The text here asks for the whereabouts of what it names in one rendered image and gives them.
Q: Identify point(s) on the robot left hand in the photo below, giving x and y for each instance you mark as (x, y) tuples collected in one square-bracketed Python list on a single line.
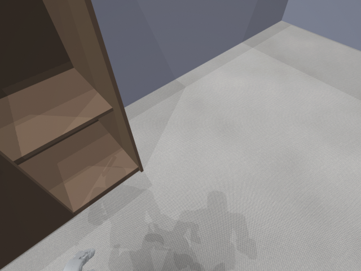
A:
[(79, 260)]

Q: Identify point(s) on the wardrobe door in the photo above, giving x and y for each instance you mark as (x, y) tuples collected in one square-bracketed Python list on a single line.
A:
[(28, 211)]

